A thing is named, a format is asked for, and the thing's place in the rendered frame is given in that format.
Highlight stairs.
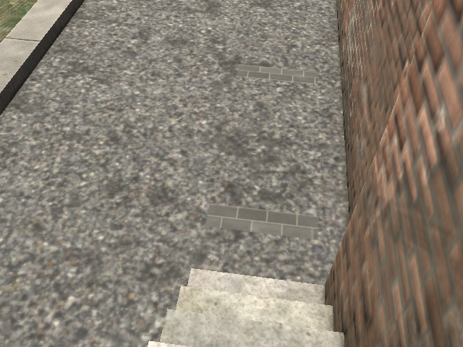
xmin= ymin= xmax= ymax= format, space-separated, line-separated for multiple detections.
xmin=148 ymin=268 xmax=344 ymax=347

